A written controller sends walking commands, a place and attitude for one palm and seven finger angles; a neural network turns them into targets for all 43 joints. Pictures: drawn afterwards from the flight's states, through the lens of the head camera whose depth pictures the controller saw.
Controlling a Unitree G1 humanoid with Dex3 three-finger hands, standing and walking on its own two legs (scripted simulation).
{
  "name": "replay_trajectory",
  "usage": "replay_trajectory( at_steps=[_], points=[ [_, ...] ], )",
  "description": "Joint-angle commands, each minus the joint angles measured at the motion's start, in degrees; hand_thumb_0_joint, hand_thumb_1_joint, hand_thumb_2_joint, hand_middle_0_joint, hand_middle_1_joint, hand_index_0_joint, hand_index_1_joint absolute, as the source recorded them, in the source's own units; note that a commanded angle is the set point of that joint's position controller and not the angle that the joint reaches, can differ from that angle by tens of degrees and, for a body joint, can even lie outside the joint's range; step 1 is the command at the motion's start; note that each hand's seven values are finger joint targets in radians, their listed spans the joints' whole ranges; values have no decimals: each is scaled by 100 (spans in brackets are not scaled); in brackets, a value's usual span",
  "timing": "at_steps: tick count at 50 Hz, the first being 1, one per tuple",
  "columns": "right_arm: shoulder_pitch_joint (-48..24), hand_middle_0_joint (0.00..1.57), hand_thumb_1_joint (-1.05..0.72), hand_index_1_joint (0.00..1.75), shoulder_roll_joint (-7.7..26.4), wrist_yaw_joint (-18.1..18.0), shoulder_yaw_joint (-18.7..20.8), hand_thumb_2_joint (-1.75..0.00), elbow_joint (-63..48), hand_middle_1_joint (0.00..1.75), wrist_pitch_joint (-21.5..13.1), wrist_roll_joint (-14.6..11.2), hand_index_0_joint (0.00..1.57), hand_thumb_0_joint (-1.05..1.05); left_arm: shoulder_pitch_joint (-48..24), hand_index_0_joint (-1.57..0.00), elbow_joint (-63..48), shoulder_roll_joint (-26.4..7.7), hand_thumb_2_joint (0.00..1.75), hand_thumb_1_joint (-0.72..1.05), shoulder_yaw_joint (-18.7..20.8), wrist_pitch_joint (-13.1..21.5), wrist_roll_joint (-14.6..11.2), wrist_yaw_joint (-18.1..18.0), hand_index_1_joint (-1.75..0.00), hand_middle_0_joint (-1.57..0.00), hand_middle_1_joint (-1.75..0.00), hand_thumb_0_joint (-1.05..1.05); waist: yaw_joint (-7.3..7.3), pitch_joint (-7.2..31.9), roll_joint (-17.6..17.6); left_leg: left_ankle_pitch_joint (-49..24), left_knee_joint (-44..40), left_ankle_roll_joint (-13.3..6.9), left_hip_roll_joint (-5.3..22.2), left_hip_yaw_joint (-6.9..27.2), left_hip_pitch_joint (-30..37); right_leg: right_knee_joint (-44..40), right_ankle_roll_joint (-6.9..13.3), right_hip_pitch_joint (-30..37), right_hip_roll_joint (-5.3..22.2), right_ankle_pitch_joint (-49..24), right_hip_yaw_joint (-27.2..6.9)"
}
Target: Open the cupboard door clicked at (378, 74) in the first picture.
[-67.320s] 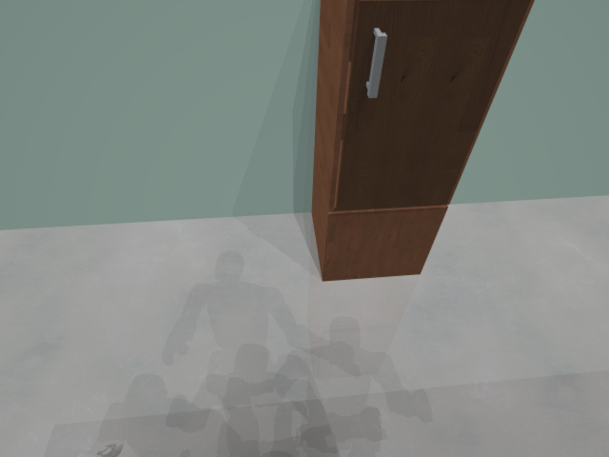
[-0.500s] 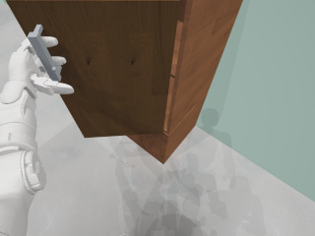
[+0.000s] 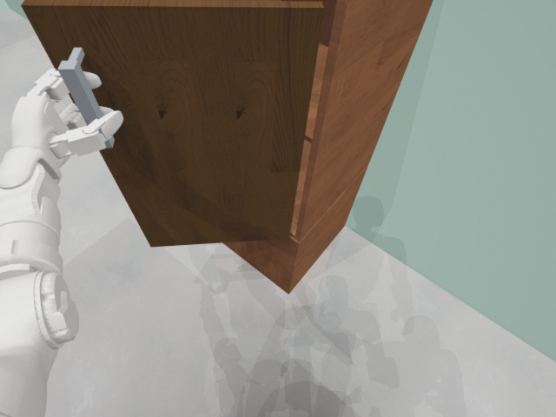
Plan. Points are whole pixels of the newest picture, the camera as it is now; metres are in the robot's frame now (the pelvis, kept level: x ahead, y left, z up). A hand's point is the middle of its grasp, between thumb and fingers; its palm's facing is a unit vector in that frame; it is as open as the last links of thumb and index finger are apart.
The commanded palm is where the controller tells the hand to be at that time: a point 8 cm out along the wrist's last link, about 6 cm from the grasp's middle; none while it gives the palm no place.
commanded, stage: close the thumb around the handle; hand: left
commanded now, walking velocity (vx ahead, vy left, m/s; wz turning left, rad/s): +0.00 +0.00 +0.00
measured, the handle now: (92, 100) +0.53 +0.25 +0.15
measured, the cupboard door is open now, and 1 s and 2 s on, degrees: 44 68 92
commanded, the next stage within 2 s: pull the door open along its arc in 0.22 s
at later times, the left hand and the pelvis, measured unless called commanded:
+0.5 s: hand (102, 129) +0.47 +0.22 +0.15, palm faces +0.06 -1.00 +0.01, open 5.7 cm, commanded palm +0.43 +0.27 +0.14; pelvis -0.01 +0.01 +0.00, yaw -1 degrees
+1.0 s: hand (125, 198) +0.35 +0.17 +0.15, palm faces +0.26 -0.96 +0.11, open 6.2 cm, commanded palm +0.30 +0.22 +0.14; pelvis +0.00 -0.01 +0.01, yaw -1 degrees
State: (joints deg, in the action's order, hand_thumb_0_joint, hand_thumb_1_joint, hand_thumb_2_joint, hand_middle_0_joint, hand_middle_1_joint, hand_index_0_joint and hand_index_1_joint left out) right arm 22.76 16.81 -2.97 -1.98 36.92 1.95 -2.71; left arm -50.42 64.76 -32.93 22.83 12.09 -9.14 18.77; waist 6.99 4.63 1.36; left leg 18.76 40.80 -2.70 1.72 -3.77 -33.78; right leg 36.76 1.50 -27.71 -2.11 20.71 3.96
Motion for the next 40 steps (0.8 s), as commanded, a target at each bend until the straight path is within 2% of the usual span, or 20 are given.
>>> replay_trajectory(
  at_steps=[1,4,5,6,8,10,11,13,15,16,17,18,21,25,27,32,35,36,39,40],
  points=[
    [509,20,-90,30,990,-96,325,-90,-396,30,-143,25,20,0,-2790,-40,-1132,-1413,90,90,37,272,-108,11,-135,-40,-135,0,112,1805,476,-1922,-289,-23,-25,612,2031,-401,-63,-196,-62,-1959,-231],
    [583,20,-90,30,997,-92,344,-90,-408,30,-179,56,20,0,-2770,-40,-1271,-1436,90,90,93,357,-87,-64,-135,-40,-135,0,61,2107,525,-2217,-242,-8,-7,667,2247,-336,-34,-184,-72,-1997,-206],
    [597,20,-90,30,1005,-77,359,-90,-392,30,-185,70,20,0,-2685,-40,-1344,-1595,90,90,255,386,-76,-95,-135,-40,-135,0,-9,2341,500,-2337,-226,5,5,676,2341,-314,-46,-103,-79,-2107,-221],
    [584,20,-90,30,987,-73,350,-90,-409,30,-177,64,20,0,-2610,-40,-1271,-1466,90,90,161,376,-70,-89,-135,-40,-135,0,19,2274,472,-2361,-223,17,10,662,2301,-309,-49,-120,-78,-2124,-209],
    [591,20,-90,30,995,-77,336,-90,-362,30,-171,61,20,0,-2787,-40,-1113,-1481,90,90,150,358,-76,-97,-135,-40,-135,0,81,1997,342,-2131,-259,16,19,674,2110,-334,-58,-187,-80,-1973,-199],
    [576,20,-90,30,998,-75,343,-90,-380,30,-181,67,20,0,-2914,-40,-1225,-1523,90,90,169,398,-27,-164,-135,-40,-135,0,53,2010,427,-2087,-276,18,16,696,2154,-328,-52,-239,-81,-1871,-192],
    [556,20,-90,30,973,-65,343,-90,-400,30,-197,64,20,0,-2917,-40,-1260,-1312,90,90,22,400,-14,-182,-135,-40,-135,0,73,2024,557,-2042,-287,33,16,709,2236,-331,-48,-333,-82,-1781,-184],
    [589,20,-90,30,983,-65,347,-90,-381,30,-222,87,20,0,-2897,-40,-1300,-1458,90,90,146,421,37,-245,-135,-40,-135,0,22,2137,693,-2081,-281,64,37,749,2322,-310,-29,-381,-78,-1711,-177],
    [610,20,-90,30,989,-56,347,-90,-386,30,-215,96,20,0,-2843,-40,-1308,-1581,90,90,274,450,46,-301,-135,-40,-135,0,-8,2228,504,-2218,-266,58,37,750,2300,-283,-31,-250,-91,-1829,-175],
    [594,20,-90,30,969,-46,347,-90,-403,30,-221,90,20,0,-2822,-40,-1356,-1485,90,90,220,455,38,-315,-135,-40,-135,0,-5,2260,546,-2251,-263,55,35,721,2327,-286,-36,-225,-93,-1886,-180],
    [599,20,-90,30,962,-50,342,-90,-354,30,-223,85,20,0,-3101,-40,-1313,-1319,90,90,46,448,44,-322,-135,-40,-135,0,135,2108,452,-2132,-263,49,49,728,2305,-318,-54,-346,-98,-1815,-174],
    [610,20,-90,30,966,-46,350,-90,-356,30,-233,86,20,0,-2908,-40,-1168,-1301,90,90,78,425,47,-325,-135,-40,-135,0,58,2001,443,-2024,-277,52,42,732,2230,-334,-38,-359,-105,-1725,-175],
    [542,20,-90,30,959,-25,359,-90,-434,30,-253,86,20,0,-2596,-40,-1483,-1307,90,90,152,493,8,-323,-135,-40,-135,0,-66,2278,658,-2202,-280,78,40,712,2434,-303,-16,-248,-103,-1802,-172],
    [452,20,-90,30,947,3,371,-90,-556,30,-263,65,20,0,-1880,-40,-1867,-1190,90,90,184,453,-128,-265,-135,-40,-135,0,-230,2424,434,-2523,-297,58,47,663,2454,-297,-12,96,-127,-2121,-174],
    [345,20,-90,30,929,8,392,-90,-646,30,-257,31,20,0,-1557,-40,-2264,-1148,90,90,190,396,-193,-239,-135,-40,-135,0,-311,2441,510,-2641,-334,66,54,621,2510,-313,-5,237,-126,-2222,-178],
    [7,20,-90,30,844,41,403,-90,-933,30,-294,-51,20,0,-220,-40,-3351,-851,90,90,181,106,-444,-200,-135,-40,-135,0,-550,2249,347,-2990,-487,31,52,520,2504,-401,-10,709,-106,-2600,-194],
    [-278,20,-90,30,776,53,390,-90,-1092,30,-346,-101,20,0,782,-40,-3916,-612,90,90,184,-159,-607,-213,-135,-40,-135,0,-693,1881,235,-2833,-605,-9,15,387,2335,-484,-15,980,-72,-2742,-217],
    [-343,20,-90,30,773,51,377,-90,-1138,30,-360,-109,20,0,977,-40,-4057,-618,90,90,239,-271,-645,-235,-135,-40,-135,0,-718,1737,79,-2663,-670,-12,4,381,2223,-504,-19,1048,-69,-2728,-204],
    [-602,20,-90,30,724,60,372,-90,-1290,30,-418,-139,20,0,1781,-40,-4776,-487,90,90,290,-522,-715,-316,-135,-40,-135,0,-817,1610,57,-2601,-745,-29,-29,294,2230,-542,-20,1271,-33,-2868,-229],
    [-888,20,-90,30,466,103,337,-90,-1336,30,-492,-119,20,0,1681,-40,-5337,-400,90,90,1030,-669,-966,-1126,-135,-40,-135,0,-1326,1514,124,-2429,-824,60,-100,299,1944,-603,-21,1306,-44,-2618,-142]
  ],
)
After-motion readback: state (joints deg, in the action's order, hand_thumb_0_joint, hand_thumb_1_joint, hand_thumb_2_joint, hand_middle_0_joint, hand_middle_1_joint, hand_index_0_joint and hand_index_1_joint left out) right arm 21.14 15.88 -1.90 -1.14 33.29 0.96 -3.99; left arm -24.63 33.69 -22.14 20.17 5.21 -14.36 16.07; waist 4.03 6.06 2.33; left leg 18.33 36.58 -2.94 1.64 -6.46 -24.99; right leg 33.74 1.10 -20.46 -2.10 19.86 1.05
